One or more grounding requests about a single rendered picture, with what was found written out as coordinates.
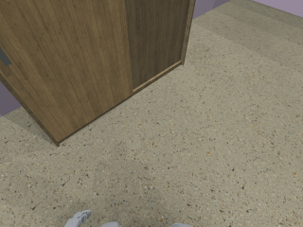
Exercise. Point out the wardrobe door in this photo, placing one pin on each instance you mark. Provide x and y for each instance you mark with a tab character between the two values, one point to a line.
70	59
156	31

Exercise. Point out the left robot hand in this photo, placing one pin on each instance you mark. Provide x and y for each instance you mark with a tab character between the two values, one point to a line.
78	218

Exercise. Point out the handle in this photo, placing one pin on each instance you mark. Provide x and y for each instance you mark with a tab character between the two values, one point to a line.
3	57

